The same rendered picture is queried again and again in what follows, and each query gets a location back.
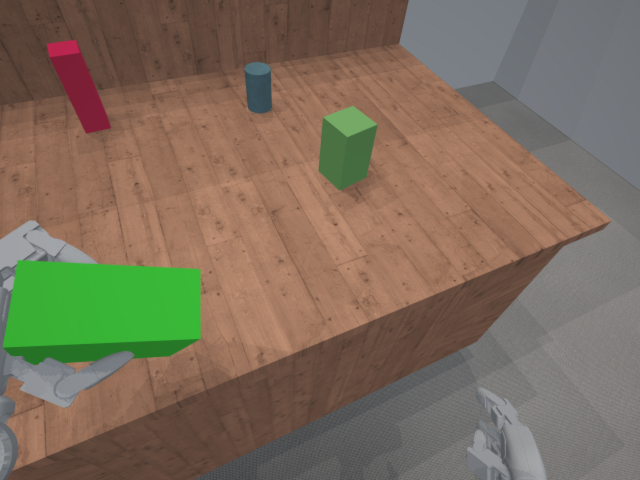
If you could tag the table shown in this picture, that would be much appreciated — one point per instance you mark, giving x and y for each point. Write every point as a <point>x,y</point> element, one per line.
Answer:
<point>311,297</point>

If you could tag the robot left hand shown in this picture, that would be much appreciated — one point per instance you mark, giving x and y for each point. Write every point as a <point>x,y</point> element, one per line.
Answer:
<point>50,380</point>

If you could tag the sponge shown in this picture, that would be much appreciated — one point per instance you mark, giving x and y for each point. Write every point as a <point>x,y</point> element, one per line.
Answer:
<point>79,312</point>

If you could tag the robot right hand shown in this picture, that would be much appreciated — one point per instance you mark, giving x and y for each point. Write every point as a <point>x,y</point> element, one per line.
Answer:
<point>514,453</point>

